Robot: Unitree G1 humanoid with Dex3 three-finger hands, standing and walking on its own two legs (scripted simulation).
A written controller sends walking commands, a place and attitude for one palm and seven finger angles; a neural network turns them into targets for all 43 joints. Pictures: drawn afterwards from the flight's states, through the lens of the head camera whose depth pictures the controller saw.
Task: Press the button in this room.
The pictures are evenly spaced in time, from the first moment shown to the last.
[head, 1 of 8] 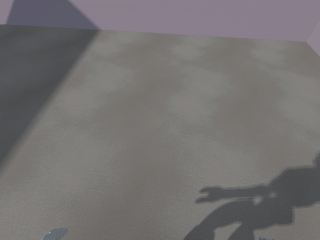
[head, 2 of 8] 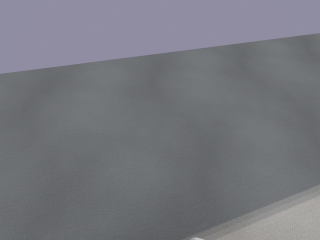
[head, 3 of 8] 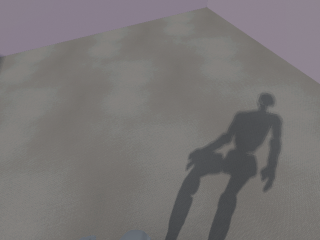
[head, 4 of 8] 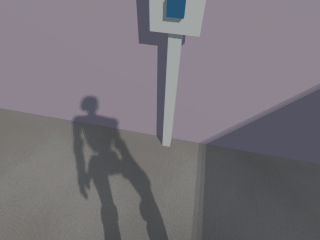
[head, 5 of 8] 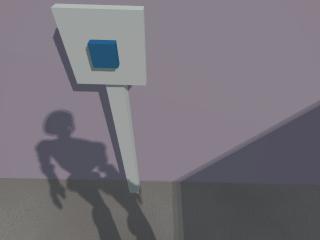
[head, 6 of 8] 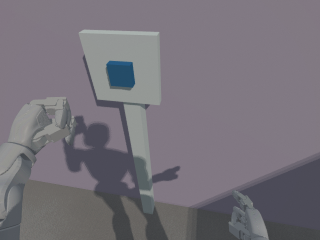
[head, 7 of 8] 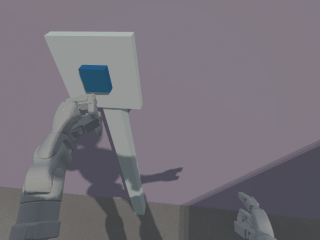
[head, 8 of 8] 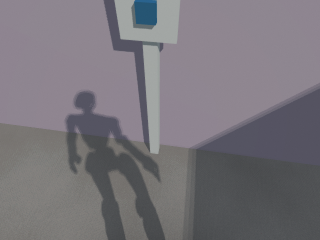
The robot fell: no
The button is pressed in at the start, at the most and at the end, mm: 0 13 0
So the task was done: yes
